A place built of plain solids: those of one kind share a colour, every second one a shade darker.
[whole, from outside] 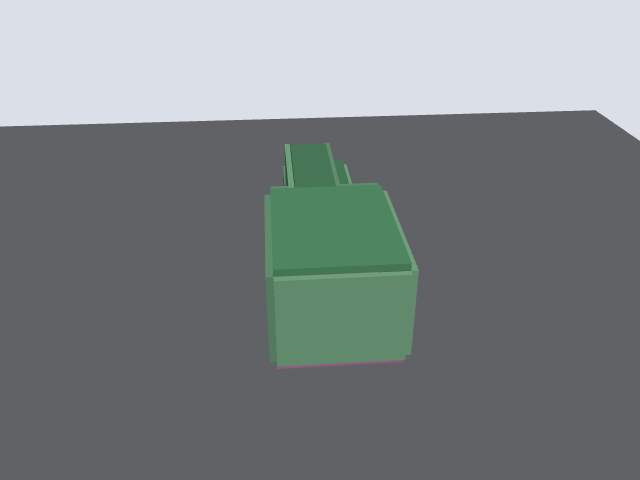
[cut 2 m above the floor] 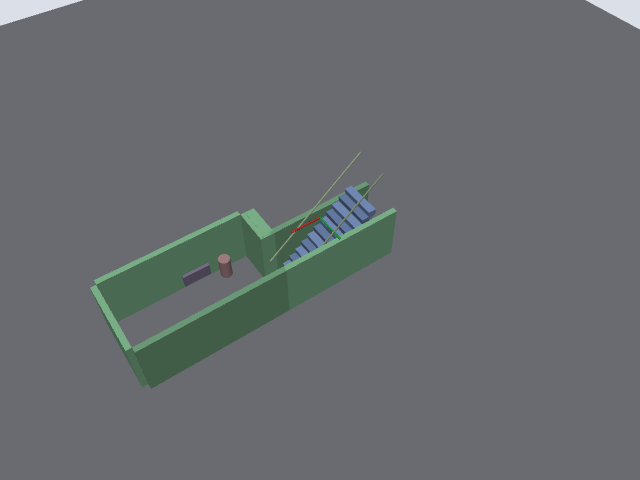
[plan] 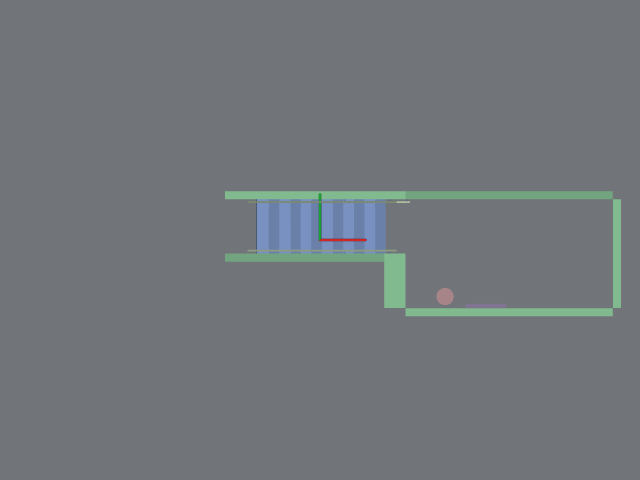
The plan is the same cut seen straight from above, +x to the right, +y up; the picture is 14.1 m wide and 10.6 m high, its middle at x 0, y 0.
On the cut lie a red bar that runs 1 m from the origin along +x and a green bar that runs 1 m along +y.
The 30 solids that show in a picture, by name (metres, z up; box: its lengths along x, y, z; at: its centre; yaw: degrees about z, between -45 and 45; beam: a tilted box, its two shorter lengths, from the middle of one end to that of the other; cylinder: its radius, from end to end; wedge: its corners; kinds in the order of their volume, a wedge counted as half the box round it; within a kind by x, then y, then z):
{
 "wall_1": {"box": [0.18, 3.24, 2.57], "at": [-6.56, 0.0, 4.04]},
 "wall_2": {"box": [4.37, 0.18, 2.57], "at": [-4.28, -1.71, 4.04]},
 "wall_3": {"box": [4.37, 0.18, 2.57], "at": [-4.28, 1.71, 4.04]},
 "wall_4": {"box": [0.56, 1.32, 2.57], "at": [-1.82, -0.96, 4.04]},
 "wall_5": {"box": [3.98, 0.18, 5.37], "at": [-0.1, -0.39, 2.64]},
 "wall_6": {"box": [3.98, 0.18, 5.37], "at": [-0.1, 0.99, 2.64]},
 "wall_7": {"box": [0.47, 1.21, 2.58], "at": [1.65, -0.9, 1.24]},
 "wall_8": {"box": [4.58, 0.18, 2.58], "at": [4.18, -1.59, 1.24]},
 "wall_9": {"box": [4.58, 0.18, 2.58], "at": [4.18, 0.99, 1.24]},
 "wall_10": {"box": [0.18, 2.41, 2.58], "at": [6.56, -0.3, 1.24]},
 "roof_1": {"box": [4.37, 3.24, 0.2], "at": [-4.28, 0.0, 5.42]},
 "roof_2": {"box": [3.4, 1.2, 0.2], "at": [-0.4, 0.3, 5.42]},
 "roof_3": {"box": [4.58, 2.41, 0.2], "at": [4.18, -0.3, 2.63]},
 "floor_1": {"wedge": [[-6.47, -1.62, 2.53], [-6.47, -1.62, 2.76], [-6.47, 1.62, 2.53], [-6.47, 1.62, 2.76], [-1.62, -1.62, 2.53], [-1.62, 1.62, 2.53], [-1.6, -1.62, 2.76], [-1.6, 1.62, 2.76]]},
 "tread_1": {"wedge": [[-1.41, -0.3, 2.2], [-1.41, 0.9, 2.2], [-1.39, -0.3, 2.36], [-1.39, 0.9, 2.36], [-1.17, -0.3, 2.0], [-1.17, 0.9, 2.0], [-1.13, -0.3, 2.36], [-1.13, 0.9, 2.36]]},
 "tread_2": {"wedge": [[-1.17, -0.3, 2.0], [-1.17, 0.9, 2.0], [-1.16, -0.3, 2.17], [-1.15, 0.9, 2.17], [-0.94, -0.3, 1.8], [-0.93, 0.9, 1.8], [-0.9, -0.3, 2.17], [-0.9, 0.9, 2.17]]},
 "tread_3": {"wedge": [[-0.94, -0.3, 1.81], [-0.94, 0.9, 1.81], [-0.92, -0.3, 1.97], [-0.92, 0.9, 1.97], [-0.69, 0.9, 1.6], [-0.68, -0.3, 1.59], [-0.65, -0.3, 1.97], [-0.65, 0.9, 1.97]]},
 "tread_4": {"wedge": [[-0.69, 0.9, 1.6], [-0.68, -0.3, 1.59], [-0.67, -0.3, 1.77], [-0.67, 0.9, 1.77], [-0.46, -0.3, 1.41], [-0.46, 0.9, 1.4], [-0.43, -0.3, 1.77], [-0.42, 0.9, 1.77]]},
 "tread_5": {"wedge": [[-0.46, -0.3, 1.41], [-0.46, 0.9, 1.41], [-0.45, -0.3, 1.58], [-0.44, 0.9, 1.57], [-0.23, -0.3, 1.21], [-0.23, 0.9, 1.21], [-0.19, -0.3, 1.58], [-0.19, 0.9, 1.58]]},
 "tread_6": {"wedge": [[-0.23, -0.3, 1.21], [-0.23, 0.9, 1.21], [-0.22, -0.3, 1.38], [-0.22, 0.9, 1.38], [0.01, -0.3, 1.01], [0.01, 0.9, 1.01], [0.04, -0.3, 1.38], [0.04, 0.9, 1.38]]},
 "tread_7": {"wedge": [[0.0, 0.9, 1.02], [0.01, -0.3, 1.02], [0.02, -0.3, 1.18], [0.02, 0.9, 1.18], [0.25, -0.3, 0.81], [0.25, 0.9, 0.81], [0.29, -0.3, 1.18], [0.29, 0.9, 1.18]]},
 "tread_8": {"wedge": [[0.25, -0.3, 0.81], [0.25, 0.9, 0.81], [0.26, -0.3, 0.99], [0.27, 0.9, 0.99], [0.48, -0.3, 0.62], [0.48, 0.9, 0.62], [0.51, -0.3, 0.99], [0.52, 0.9, 0.99]]},
 "tread_9": {"wedge": [[0.48, -0.3, 0.62], [0.48, 0.9, 0.62], [0.49, -0.3, 0.79], [0.49, 0.9, 0.79], [0.71, -0.3, 0.42], [0.71, 0.9, 0.42], [0.75, -0.3, 0.79], [0.75, 0.9, 0.79]]},
 "tread_10": {"wedge": [[0.71, -0.3, 0.42], [0.71, 0.9, 0.42], [0.73, -0.3, 0.59], [0.73, 0.9, 0.59], [0.95, -0.3, 0.23], [0.95, 0.9, 0.23], [0.98, -0.3, 0.59], [0.98, 0.9, 0.59]]},
 "tread_11": {"wedge": [[0.94, -0.3, 0.23], [0.94, 0.9, 0.23], [0.96, -0.3, 0.39], [0.96, 0.9, 0.39], [1.18, 0.9, 0.03], [1.19, -0.3, 0.03], [1.22, -0.3, 0.39], [1.22, 0.9, 0.39]]},
 "tread_12": {"wedge": [[1.18, -0.3, 0.01], [1.18, 0.9, 0.01], [1.19, 0.9, 0.2], [1.2, -0.3, 0.2], [1.43, -0.3, -0.05], [1.43, 0.9, -0.05], [1.45, -0.3, 0.2], [1.45, 0.9, 0.2]]},
 "guard_rail_1": {"wedge": [[-1.6, -0.26, 3.62], [-1.6, -0.26, 3.68], [-1.6, -0.21, 3.62], [-1.6, -0.21, 3.68], [1.69, -0.26, 0.87], [1.69, -0.26, 0.92], [1.69, -0.21, 0.87], [1.69, -0.21, 0.92]]},
 "guard_rail_2": {"wedge": [[-1.6, 0.81, 3.62], [-1.6, 0.81, 3.68], [-1.6, 0.86, 3.62], [-1.6, 0.86, 3.68], [1.69, 0.81, 0.87], [1.69, 0.81, 0.92], [1.69, 0.86, 0.87], [1.69, 0.86, 0.92]]},
 "bin_1": {"cylinder": 0.19, "from": [2.76, -1.25, 0.0], "to": [2.76, -1.25, 0.75]},
 "radiator_1": {"box": [0.9, 0.1, 0.45], "at": [3.66, -1.45, 0.38]}
}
